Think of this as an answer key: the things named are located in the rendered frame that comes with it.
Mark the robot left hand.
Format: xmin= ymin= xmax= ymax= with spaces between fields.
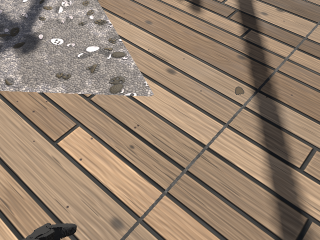
xmin=22 ymin=223 xmax=77 ymax=240

